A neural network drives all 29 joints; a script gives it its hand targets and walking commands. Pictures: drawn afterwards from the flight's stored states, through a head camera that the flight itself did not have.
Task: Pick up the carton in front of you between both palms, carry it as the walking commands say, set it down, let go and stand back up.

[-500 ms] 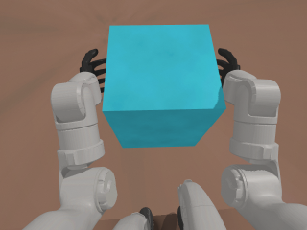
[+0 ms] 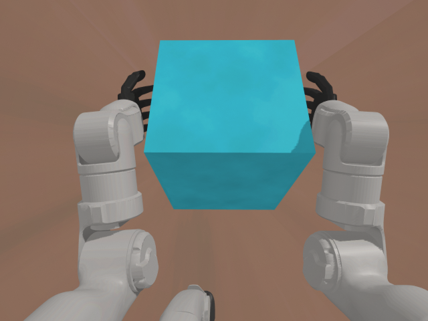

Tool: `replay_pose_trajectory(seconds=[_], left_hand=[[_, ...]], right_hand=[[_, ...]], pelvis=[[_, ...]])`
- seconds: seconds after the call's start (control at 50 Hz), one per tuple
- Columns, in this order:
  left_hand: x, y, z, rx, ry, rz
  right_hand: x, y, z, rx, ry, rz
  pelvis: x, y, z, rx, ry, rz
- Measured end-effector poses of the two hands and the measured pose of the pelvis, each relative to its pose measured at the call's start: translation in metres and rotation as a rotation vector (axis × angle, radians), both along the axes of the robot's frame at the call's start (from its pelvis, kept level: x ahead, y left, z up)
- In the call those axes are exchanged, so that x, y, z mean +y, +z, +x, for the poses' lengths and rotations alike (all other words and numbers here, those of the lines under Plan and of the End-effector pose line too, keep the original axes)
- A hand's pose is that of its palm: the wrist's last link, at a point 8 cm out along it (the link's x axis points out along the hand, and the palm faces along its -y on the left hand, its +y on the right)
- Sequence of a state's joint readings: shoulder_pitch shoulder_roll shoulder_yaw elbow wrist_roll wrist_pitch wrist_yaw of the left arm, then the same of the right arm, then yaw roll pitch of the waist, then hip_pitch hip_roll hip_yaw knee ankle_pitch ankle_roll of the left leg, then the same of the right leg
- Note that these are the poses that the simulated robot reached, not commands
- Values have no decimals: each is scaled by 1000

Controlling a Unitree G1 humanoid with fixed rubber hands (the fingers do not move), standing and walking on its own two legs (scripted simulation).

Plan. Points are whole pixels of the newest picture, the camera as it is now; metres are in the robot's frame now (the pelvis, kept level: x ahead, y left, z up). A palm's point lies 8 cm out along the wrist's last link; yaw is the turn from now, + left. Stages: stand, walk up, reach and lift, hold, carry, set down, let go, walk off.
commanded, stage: carry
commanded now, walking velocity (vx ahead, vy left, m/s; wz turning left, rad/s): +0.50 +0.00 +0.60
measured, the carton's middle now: (225, 136) +0.40 +0.03 +0.11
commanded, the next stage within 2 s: none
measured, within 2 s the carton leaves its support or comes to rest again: neither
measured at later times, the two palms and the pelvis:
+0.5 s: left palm (137, 32) +0.61 +0.22 +0.20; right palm (269, 9) +0.72 -0.06 +0.19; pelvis +0.31 -0.04 +0.05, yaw +15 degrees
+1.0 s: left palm out of the picture +0.99 +0.22 +0.24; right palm out of the picture +1.01 -0.08 +0.23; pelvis +0.62 +0.03 +0.06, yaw +9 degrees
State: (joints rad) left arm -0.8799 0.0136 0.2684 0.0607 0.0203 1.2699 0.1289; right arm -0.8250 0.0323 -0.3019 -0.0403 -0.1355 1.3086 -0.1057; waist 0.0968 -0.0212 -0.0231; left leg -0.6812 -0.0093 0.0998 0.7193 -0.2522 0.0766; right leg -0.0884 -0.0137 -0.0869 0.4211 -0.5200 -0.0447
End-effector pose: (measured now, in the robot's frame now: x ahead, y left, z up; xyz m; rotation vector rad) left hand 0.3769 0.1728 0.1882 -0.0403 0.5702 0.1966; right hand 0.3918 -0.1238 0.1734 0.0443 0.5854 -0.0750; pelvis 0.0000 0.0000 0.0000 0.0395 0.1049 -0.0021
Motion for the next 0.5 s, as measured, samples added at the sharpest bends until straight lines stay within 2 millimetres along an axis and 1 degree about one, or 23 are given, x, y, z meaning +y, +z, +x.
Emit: replay_pose_trajectory(seconds=[0.04,0.08,0.12,0.16,0.2,0.28,0.34,0.38,0.44,0.5], left_hand=[[-7,-10,37,44,-53,7],[-18,-23,67,110,-95,12],[-27,-36,88,187,-116,26],[-33,-40,107,222,-114,38],[-33,-34,130,201,-86,30],[-26,-8,180,71,-7,-7],[-16,0,208,29,66,-2],[-4,-1,217,49,124,10],[19,-3,223,129,217,17],[44,8,235,135,297,20]], right_hand=[[-8,-5,24,43,-28,-46],[-18,-17,43,109,-52,-68],[-28,-31,60,186,-62,-63],[-34,-38,79,223,-57,-49],[-34,-35,105,202,-40,-40],[-27,-7,174,72,1,-22],[-16,3,226,32,52,15],[-2,4,255,54,106,26],[29,2,292,134,198,21],[62,13,329,135,291,5]], pelvis=[[7,-6,35,-21,3,4],[11,-4,61,-27,39,8],[13,4,83,-24,65,1],[14,12,103,-27,76,-2],[11,18,122,-27,82,0],[-3,20,165,-3,122,4],[-17,15,208,3,177,-16],[-24,19,233,-3,205,-22],[-32,34,271,-2,232,-3],[-37,47,308,5,266,23]])
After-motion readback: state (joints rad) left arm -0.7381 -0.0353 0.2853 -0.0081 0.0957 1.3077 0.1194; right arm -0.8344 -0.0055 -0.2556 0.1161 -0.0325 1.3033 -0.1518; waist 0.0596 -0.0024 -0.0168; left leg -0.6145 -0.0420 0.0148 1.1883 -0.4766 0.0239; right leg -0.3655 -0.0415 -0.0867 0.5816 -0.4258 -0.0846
